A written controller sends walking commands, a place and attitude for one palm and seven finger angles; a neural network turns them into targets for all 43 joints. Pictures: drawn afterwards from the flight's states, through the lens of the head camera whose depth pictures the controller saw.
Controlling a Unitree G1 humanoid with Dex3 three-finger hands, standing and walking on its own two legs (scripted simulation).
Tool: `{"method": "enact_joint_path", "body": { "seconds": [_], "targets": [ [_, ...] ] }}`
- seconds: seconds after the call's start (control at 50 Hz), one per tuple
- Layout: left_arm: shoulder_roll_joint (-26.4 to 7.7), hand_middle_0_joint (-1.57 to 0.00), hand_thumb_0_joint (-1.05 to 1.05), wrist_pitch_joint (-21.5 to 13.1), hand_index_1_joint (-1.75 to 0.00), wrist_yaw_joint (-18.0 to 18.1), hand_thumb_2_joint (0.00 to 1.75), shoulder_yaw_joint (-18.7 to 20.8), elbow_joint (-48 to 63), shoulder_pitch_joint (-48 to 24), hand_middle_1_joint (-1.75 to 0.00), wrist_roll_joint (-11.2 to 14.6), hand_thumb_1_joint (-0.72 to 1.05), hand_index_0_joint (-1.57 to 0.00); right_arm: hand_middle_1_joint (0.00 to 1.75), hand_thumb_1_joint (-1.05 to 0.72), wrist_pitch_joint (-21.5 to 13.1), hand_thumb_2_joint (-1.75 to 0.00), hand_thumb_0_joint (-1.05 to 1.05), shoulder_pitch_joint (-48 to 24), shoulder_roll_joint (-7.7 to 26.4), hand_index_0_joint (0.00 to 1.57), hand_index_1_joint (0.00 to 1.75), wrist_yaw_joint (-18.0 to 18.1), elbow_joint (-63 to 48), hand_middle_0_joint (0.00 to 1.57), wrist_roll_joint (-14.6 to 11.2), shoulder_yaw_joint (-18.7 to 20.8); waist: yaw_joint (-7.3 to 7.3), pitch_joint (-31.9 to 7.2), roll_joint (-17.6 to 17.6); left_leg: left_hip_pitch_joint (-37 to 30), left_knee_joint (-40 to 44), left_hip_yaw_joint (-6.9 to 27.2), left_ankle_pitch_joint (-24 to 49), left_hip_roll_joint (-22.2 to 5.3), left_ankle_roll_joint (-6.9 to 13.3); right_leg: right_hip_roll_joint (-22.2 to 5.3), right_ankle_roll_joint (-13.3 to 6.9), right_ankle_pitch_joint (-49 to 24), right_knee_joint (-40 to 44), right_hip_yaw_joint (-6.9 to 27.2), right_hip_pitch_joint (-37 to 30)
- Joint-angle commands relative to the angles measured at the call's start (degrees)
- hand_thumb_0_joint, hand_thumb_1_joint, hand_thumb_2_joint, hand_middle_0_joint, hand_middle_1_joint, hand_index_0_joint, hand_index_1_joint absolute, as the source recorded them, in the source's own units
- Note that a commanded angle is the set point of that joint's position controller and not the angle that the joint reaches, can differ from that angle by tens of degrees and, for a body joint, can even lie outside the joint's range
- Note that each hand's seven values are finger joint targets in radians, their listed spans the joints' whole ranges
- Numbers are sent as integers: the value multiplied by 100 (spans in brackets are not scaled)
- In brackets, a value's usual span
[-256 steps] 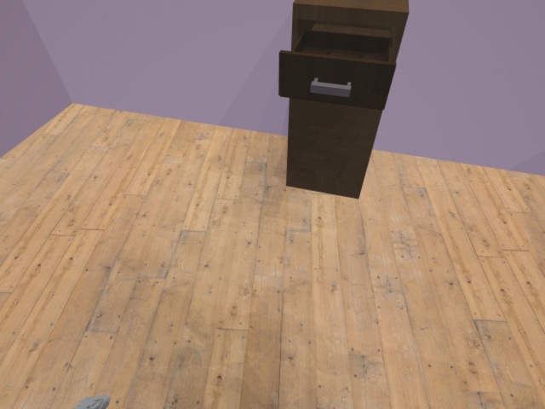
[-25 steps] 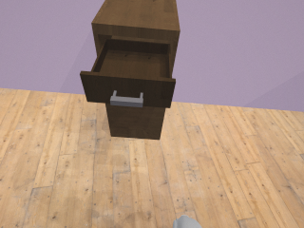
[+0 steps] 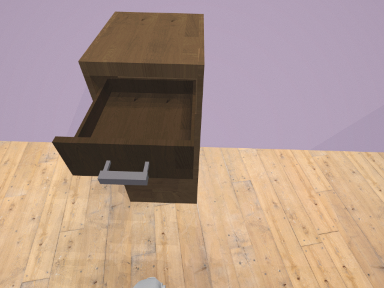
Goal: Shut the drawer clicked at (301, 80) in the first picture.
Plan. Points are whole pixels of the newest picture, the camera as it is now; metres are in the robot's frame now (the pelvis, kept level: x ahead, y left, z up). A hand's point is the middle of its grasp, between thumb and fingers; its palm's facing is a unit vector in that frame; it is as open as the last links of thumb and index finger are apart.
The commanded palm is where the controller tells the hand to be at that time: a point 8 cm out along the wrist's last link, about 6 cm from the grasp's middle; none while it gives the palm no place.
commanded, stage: take the last steps up to it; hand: left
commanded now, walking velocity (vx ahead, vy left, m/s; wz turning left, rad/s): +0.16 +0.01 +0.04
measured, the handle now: (125, 171) +0.39 +0.20 -0.01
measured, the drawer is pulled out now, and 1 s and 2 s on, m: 0.29 0.29 0.29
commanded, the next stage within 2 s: come to a stop and stand still in 0.06 s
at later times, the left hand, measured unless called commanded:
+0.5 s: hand out of the picture +0.08 +0.20 -0.18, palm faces +0.06 -0.98 -0.19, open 7.4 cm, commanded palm none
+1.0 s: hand out of the picture +0.05 +0.10 -0.17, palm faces +0.08 -0.97 -0.22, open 7.2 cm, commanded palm none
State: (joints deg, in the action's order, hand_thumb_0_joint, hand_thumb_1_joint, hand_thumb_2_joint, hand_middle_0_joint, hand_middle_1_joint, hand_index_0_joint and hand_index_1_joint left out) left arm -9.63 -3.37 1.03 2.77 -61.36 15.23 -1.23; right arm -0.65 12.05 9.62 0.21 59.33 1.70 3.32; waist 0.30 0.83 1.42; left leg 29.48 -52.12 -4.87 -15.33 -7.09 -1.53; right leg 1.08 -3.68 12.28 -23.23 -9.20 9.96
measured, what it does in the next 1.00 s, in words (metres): steps on the spot: left foot, then right foot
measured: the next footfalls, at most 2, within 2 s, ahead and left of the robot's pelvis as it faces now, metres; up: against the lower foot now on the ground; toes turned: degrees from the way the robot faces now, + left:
left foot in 0.16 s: +0.14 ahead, +0.12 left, +0.00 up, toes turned +7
right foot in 0.64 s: +0.11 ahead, -0.13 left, +0.00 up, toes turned -4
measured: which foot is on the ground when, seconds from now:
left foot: up 0.00-0.14, down 0.16-0.66, up 0.68-0.96, down 0.98-1.00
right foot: down 0.00-0.16, up 0.18-0.62, down 0.64-1.00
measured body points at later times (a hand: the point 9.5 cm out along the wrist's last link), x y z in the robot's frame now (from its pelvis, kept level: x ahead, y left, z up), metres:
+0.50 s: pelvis +0.07 +0.01 +0.00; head +0.09 +0.04 +0.45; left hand +0.08 +0.25 -0.17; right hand +0.13 -0.22 -0.14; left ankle +0.10 +0.12 -0.74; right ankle +0.04 -0.13 -0.68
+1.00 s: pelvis +0.01 -0.08 +0.00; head +0.02 -0.09 +0.44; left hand +0.04 +0.15 -0.16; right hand +0.01 -0.30 -0.17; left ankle -0.01 +0.06 -0.74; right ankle +0.03 -0.14 -0.74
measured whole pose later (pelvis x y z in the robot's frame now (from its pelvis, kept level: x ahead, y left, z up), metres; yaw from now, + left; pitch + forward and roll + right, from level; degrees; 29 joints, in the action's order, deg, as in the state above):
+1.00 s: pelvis +0.01 -0.08 +0.00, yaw +1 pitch -1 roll -1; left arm -8.1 -0.2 2.3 1.9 -62.1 13.5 -0.5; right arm 1.8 16.1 8.2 2.2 65.5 0.9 2.0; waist 0.1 1.1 2.4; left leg 9.4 -28.2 -0.8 -17.1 -3.6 -1.6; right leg 3.2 -5.0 13.8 -26.9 -7.1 12.3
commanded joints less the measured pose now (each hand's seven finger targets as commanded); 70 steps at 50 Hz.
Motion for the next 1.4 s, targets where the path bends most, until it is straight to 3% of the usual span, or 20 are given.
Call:
{"method": "enact_joint_path", "body": {
  "seconds": [0.0,0.1,0.12,0.14,0.16,0.2,0.26,0.42,0.54,0.6,0.62,0.64,0.66,0.68,0.76,0.88,0.98,1.04,1.2,1.38],
  "targets": [
    [-659,-20,0,-87,-30,-8,90,85,96,491,-30,-18,90,-20,30,-90,-86,-90,0,44,56,20,30,-88,-224,20,-44,-9,-110,416,-673,-463,886,33,0,76,16,-1683,-672,-646,1216,1275,327],
    [-613,-20,0,-1,-30,-2,90,77,-41,613,-30,31,90,-20,30,-90,-239,-90,0,359,207,20,30,-32,-65,20,-47,-35,47,162,-275,-2013,2518,-86,535,326,80,-1299,-318,-544,220,998,399],
    [-439,-20,0,18,-30,-19,90,39,-33,706,-30,44,90,-20,30,-90,-294,-90,0,794,520,20,30,17,50,20,-36,16,191,-137,435,-2775,2838,537,983,-160,276,-898,-70,-228,-684,712,811],
    [-172,-20,0,12,-30,-36,90,-10,34,800,-30,76,90,-20,30,-90,-300,-90,0,1198,979,20,30,68,103,20,5,104,269,-423,1394,-3449,3186,1809,1854,-1278,837,-351,231,907,-1898,142,1588],
    [-199,-20,0,29,-30,-6,90,-63,104,684,-30,52,90,-20,30,-90,-216,-90,0,1263,1070,20,30,112,118,20,-43,81,258,-290,1284,-3259,3415,2265,2985,-1854,1299,-268,313,2230,-2843,356,1873],
    [-130,-20,0,165,-30,66,90,-74,-128,621,-30,45,90,-20,30,-90,-209,-90,0,524,577,20,30,251,54,20,-49,-132,-7,15,734,-2257,3479,1437,4137,-1458,1172,-633,416,1858,-2908,893,1312],
    [-57,-20,0,308,-30,98,90,-104,-323,929,-30,59,90,-20,30,-90,-171,-90,0,66,490,20,30,306,7,20,-100,-166,-209,68,363,-2076,3406,730,4874,-1125,999,-645,554,1240,-2518,855,843],
    [-249,-20,0,676,-30,117,90,123,114,605,-30,-13,90,-20,30,-90,75,-90,0,32,782,20,30,333,-140,20,-70,84,-101,-23,682,-1894,3426,584,3512,-1107,1152,-394,596,1137,-3458,950,1314],
    [-247,-20,0,548,-30,101,90,73,373,281,-30,28,90,-20,30,-90,118,-90,0,155,866,20,30,236,-119,20,-19,191,13,-342,1155,-2151,3229,854,2504,-1014,1056,-374,482,1205,-1645,719,763],
    [-480,-20,0,403,-30,116,90,85,253,630,-30,-27,90,-20,30,-90,130,-90,0,307,660,20,30,161,-76,20,-115,202,-144,-488,56,-1537,2440,486,1069,-390,461,-549,470,-496,425,888,-378],
    [-900,-20,0,333,-30,139,90,116,291,477,-30,-77,90,-20,30,-90,156,-90,0,386,267,20,30,133,-146,20,-168,128,-20,-330,-1258,-878,1927,23,-474,174,93,-1583,180,-1135,733,2039,-416],
    [-1082,-20,0,323,-30,127,90,113,365,312,-30,-40,90,-20,30,-90,218,-90,0,83,189,20,30,105,-292,20,-128,73,-119,-21,-1728,-796,1406,128,-1390,406,10,-2065,-219,-1595,861,2261,253],
    [-986,-20,0,331,-30,122,90,60,417,147,-30,-48,90,-20,30,-90,271,-90,0,43,195,20,30,87,-306,20,-117,80,-80,-9,-1329,-997,1030,328,-1457,358,20,-2072,-464,-1433,889,2061,579],
    [-884,-20,0,294,-30,147,90,72,406,-11,-30,-42,90,-20,30,-90,309,-90,0,18,205,20,30,105,-233,20,-82,75,-37,163,-1787,-923,856,452,-1351,314,56,-1784,-442,-1477,841,1972,690],
    [-604,-20,0,271,-30,127,90,-3,366,-177,-30,21,90,-20,30,-90,263,-90,0,400,189,20,30,101,179,20,-118,32,64,295,-1066,-958,521,355,-755,386,8,-1334,-427,-1601,703,1387,384],
    [-596,-20,0,253,-30,143,90,39,160,216,-30,36,90,-20,30,-90,207,-90,0,451,85,20,30,166,294,20,-109,-49,-128,215,-688,-1353,1839,365,-638,334,5,-1419,-530,-1205,695,1785,-17],
    [-351,-20,0,247,-30,129,90,-33,33,158,-30,126,90,-20,30,-90,89,-90,0,869,256,20,30,257,559,20,-93,-114,-57,18,-93,-2233,2986,665,852,1,221,-799,291,-668,710,1428,128],
    [-500,-20,0,289,-30,127,90,-21,-94,130,-30,113,90,-20,30,-90,103,-90,0,823,126,20,30,246,624,20,-93,-165,-76,237,195,-1927,3163,565,461,109,179,-784,365,-219,864,1427,-93],
    [-352,-20,0,315,-30,111,90,-59,-242,446,-30,73,90,-20,30,-90,163,-90,0,1166,42,20,30,232,602,20,-65,-194,-30,771,-209,-1716,3297,464,-274,288,209,-766,317,1319,1361,1544,474],
    [-160,-20,0,274,-30,109,90,-82,-296,756,-30,65,90,-20,30,-90,74,-90,0,1397,-19,20,30,231,565,20,-64,-217,-59,585,-66,-1486,3536,617,-422,237,274,-694,217,979,1021,1395,369]
  ]
}}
